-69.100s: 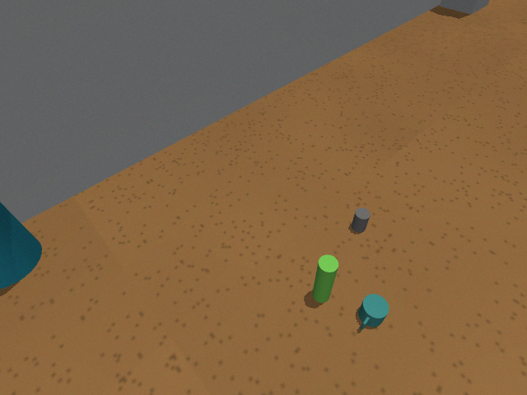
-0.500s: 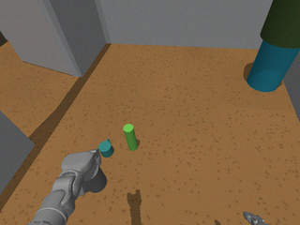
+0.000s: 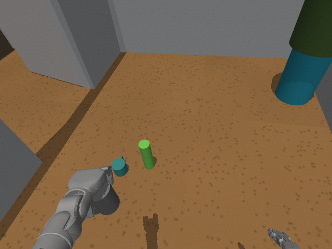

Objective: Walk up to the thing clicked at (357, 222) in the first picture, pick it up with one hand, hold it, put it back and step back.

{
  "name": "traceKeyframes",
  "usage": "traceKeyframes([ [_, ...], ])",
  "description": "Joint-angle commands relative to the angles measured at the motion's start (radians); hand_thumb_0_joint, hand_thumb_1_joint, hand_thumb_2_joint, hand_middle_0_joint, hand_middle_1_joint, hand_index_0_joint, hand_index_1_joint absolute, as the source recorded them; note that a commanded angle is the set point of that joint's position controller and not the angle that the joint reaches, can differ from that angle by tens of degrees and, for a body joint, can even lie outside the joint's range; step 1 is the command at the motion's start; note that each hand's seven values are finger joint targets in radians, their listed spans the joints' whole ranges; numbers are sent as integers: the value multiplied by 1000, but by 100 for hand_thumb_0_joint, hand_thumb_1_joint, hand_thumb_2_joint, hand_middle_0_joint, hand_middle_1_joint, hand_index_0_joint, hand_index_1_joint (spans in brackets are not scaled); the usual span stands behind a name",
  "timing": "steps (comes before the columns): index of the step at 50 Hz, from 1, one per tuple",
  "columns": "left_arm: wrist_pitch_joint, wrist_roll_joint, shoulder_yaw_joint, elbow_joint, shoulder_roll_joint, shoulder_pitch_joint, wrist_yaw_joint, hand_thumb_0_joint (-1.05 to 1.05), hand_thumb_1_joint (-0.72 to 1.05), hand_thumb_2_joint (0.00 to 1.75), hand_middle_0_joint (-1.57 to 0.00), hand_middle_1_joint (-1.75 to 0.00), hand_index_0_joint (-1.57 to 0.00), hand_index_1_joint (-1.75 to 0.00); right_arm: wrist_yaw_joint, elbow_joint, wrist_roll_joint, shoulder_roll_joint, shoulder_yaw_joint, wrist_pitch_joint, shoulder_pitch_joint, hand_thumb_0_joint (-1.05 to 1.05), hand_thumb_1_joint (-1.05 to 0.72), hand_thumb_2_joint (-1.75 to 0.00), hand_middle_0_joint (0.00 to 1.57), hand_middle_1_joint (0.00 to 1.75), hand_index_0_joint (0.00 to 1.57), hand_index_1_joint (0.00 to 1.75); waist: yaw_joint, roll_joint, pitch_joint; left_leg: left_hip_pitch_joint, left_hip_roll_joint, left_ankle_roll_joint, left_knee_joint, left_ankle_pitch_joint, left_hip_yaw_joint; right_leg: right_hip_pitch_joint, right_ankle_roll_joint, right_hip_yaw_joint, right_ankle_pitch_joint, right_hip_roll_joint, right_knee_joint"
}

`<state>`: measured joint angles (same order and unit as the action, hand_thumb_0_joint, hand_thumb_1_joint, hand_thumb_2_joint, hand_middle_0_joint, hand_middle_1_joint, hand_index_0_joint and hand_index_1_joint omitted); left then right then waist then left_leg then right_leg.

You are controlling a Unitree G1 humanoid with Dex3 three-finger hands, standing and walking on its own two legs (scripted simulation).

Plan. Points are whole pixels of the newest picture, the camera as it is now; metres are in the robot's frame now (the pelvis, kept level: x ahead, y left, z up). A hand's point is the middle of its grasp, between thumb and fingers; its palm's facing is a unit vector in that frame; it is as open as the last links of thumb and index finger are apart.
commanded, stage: hold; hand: left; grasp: from above
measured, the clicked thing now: (103, 196) +0.30 +0.21 -0.07
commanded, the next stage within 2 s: crouch in 0.70 s
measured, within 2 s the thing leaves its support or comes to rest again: neither
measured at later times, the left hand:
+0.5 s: hand (91, 199) +0.28 +0.23 -0.04, palm faces -0.47 -0.05 -0.88, open 10.2 cm
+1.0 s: hand (93, 201) +0.28 +0.23 -0.06, palm faces -0.46 -0.05 -0.89, open 10.2 cm
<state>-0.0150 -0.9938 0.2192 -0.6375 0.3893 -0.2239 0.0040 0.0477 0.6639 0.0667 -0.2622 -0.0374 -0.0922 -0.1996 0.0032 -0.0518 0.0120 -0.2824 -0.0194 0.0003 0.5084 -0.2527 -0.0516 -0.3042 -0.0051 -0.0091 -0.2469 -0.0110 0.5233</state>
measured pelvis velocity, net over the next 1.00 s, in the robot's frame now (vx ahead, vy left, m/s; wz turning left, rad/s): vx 0.00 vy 0.00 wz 0.01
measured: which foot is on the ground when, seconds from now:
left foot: down 0.00-1.00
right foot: down 0.00-1.00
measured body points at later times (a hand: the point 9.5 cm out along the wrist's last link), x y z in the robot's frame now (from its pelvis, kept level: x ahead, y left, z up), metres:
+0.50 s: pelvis +0.00 +0.00 +0.00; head +0.01 -0.02 +0.45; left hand +0.30 +0.23 +0.01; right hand +0.14 -0.25 -0.11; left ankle +0.01 +0.12 -0.74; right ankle +0.02 -0.12 -0.74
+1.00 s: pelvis +0.00 +0.00 +0.00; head +0.02 -0.02 +0.45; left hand +0.30 +0.23 -0.01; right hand +0.14 -0.25 -0.11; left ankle +0.01 +0.12 -0.74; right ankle +0.02 -0.12 -0.74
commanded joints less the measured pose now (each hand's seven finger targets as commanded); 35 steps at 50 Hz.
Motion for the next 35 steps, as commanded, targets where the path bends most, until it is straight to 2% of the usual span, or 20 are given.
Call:
traceKeyframes([
  [1,7,-1,-109,216,214,-342,-37,0,26,117,-62,-130,-67,-125,13,-140,-3,-128,-39,43,80,0,-92,-91,20,30,20,30,-2,30,252,135,32,18,-61,206,8,76,14,-3,178,30,-87],
  [3,7,0,-120,214,228,-352,-36,0,26,117,-61,-130,-66,-125,15,-139,-2,-126,-38,41,83,0,-92,-91,20,30,20,30,-4,38,245,134,30,17,-66,200,10,79,13,1,170,32,-92],
  [4,6,-3,-100,217,206,-347,-34,0,24,118,-61,-130,-66,-126,13,-139,-3,-122,-36,42,84,0,-92,-91,20,30,20,30,-3,43,243,133,33,20,-66,198,8,81,12,1,172,29,-95],
  [6,1,1,-96,208,201,-330,-31,0,26,116,-60,-133,-66,-126,13,-143,0,-123,-34,42,89,0,-92,-91,20,30,20,30,-7,46,228,128,33,19,-74,184,9,80,13,0,156,29,-102],
  [8,1,3,-115,201,217,-335,-28,0,25,116,-60,-131,-65,-126,14,-141,0,-125,-35,42,91,0,-92,-91,20,30,20,30,-9,46,220,130,33,19,-79,166,6,82,12,-1,135,28,-110],
  [11,-1,0,-74,223,179,-326,-15,0,28,114,-59,-134,-66,-126,14,-140,1,-118,-34,44,92,0,-92,-91,20,30,20,30,-5,41,237,141,29,17,-79,201,9,82,15,5,169,32,-99],
  [12,-4,-1,-79,197,180,-301,-14,0,28,114,-60,-133,-67,-126,14,-140,1,-121,-35,43,90,0,-92,-91,20,30,20,30,-6,53,227,141,29,17,-80,209,12,91,15,7,173,32,-101],
  [13,-2,-1,-98,228,202,-323,-15,0,28,114,-60,-133,-67,-126,14,-141,2,-122,-37,43,92,0,-92,-91,20,30,20,30,-16,38,246,144,31,17,-79,219,9,94,16,5,184,31,-100],
  [15,0,5,-117,207,222,-320,-12,0,28,116,-61,-132,-67,-126,15,-142,3,-121,-35,40,93,0,-92,-91,20,30,20,30,-16,47,233,135,32,20,-81,211,6,101,13,4,180,29,-108],
  [16,3,6,-96,198,202,-321,-10,0,29,116,-62,-132,-68,-126,15,-141,1,-117,-30,40,93,0,-92,-91,20,30,20,30,-4,62,220,133,32,21,-80,205,8,96,11,3,175,30,-109],
  [20,19,-3,-124,199,231,-341,-20,0,27,113,-59,-134,-66,-126,18,-142,1,-119,-31,40,95,0,-92,-91,20,30,20,30,-9,45,211,123,35,20,-86,168,7,82,13,0,138,28,-116],
  [22,22,-8,-102,200,207,-354,-24,0,27,114,-59,-133,-66,-126,17,-139,-2,-114,-30,41,93,0,-92,-91,20,30,20,30,-5,48,221,135,37,21,-83,176,7,86,12,-1,145,25,-116],
  [25,24,-7,-117,217,220,-352,-38,0,28,115,-59,-135,-67,-128,17,-132,-2,-120,-37,42,82,0,-92,-91,20,30,20,30,-9,16,267,160,32,15,-78,224,9,101,18,3,186,30,-102],
  [27,22,-3,-106,225,210,-382,-47,0,28,116,-60,-135,-67,-128,16,-128,-4,-121,-39,41,73,0,-92,-91,20,30,20,30,-1,9,279,172,28,12,-79,239,10,98,19,7,200,33,-98],
  [30,13,-8,-99,222,205,-368,-55,0,27,113,-58,-135,-66,-127,16,-132,-2,-120,-39,42,84,0,-92,-91,20,30,20,30,-5,17,258,161,30,13,-87,208,10,92,19,9,171,31,-112],
  [31,8,-3,-129,186,227,-329,-57,0,28,113,-58,-135,-66,-127,16,-127,-2,-123,-38,41,86,0,-92,-91,20,30,20,30,-15,34,239,146,29,14,-91,193,12,100,17,12,153,31,-120],
  [32,6,-2,-100,187,199,-319,-51,0,28,113,-58,-135,-66,-127,15,-132,-1,-121,-37,41,87,0,-92,-91,20,30,20,30,-12,38,228,139,29,14,-94,192,14,95,18,12,154,31,-117],
  [33,4,4,-101,185,199,-328,-47,0,28,113,-59,-134,-67,-126,15,-131,-1,-119,-37,39,93,0,-92,-91,20,30,20,30,-14,36,222,141,29,14,-97,184,12,95,18,11,145,32,-121],
  [34,3,0,-83,187,184,-317,-41,0,28,114,-60,-133,-67,-126,14,-133,0,-123,-40,40,87,0,-92,-91,20,30,20,30,-6,44,225,144,26,13,-96,195,14,92,19,11,158,32,-117],
  [35,1,0,-91,189,193,-298,-34,0,28,112,-59,-131,-66,-124,15,-136,2,-119,-40,40,97,0,-92,-91,20,30,20,30,-21,43,224,145,28,14,-97,206,14,105,19,14,163,31,-118],
])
